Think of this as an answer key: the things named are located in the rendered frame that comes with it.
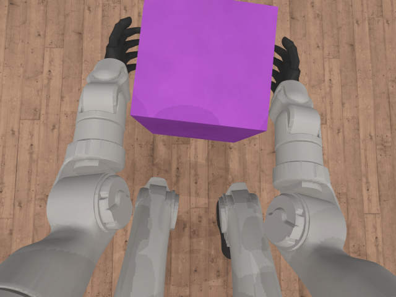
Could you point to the robot left thigh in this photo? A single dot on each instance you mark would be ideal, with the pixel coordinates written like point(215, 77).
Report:
point(143, 270)

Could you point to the left robot upper arm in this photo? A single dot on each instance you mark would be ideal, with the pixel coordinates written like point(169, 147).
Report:
point(84, 213)

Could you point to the left robot forearm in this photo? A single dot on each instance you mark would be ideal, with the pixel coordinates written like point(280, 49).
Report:
point(100, 123)

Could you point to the right robot hand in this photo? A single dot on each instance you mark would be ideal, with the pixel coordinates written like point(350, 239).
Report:
point(289, 67)

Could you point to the right robot forearm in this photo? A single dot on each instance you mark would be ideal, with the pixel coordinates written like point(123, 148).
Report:
point(298, 144)

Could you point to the robot left shin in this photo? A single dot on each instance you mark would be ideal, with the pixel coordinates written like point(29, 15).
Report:
point(143, 192)

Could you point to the left robot hand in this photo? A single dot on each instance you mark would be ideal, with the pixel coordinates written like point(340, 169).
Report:
point(118, 45)

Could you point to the right robot upper arm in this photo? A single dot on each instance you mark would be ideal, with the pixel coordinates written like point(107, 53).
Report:
point(310, 234)

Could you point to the carton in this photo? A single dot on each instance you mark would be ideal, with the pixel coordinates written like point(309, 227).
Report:
point(204, 68)

